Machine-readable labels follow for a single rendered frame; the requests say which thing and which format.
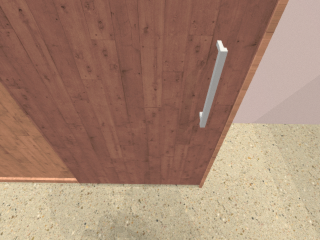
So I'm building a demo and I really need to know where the wardrobe door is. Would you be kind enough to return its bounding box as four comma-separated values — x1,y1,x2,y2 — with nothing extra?
0,0,279,185
0,82,75,178

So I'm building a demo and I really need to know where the handle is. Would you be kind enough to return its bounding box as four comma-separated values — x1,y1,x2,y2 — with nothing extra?
199,40,228,128

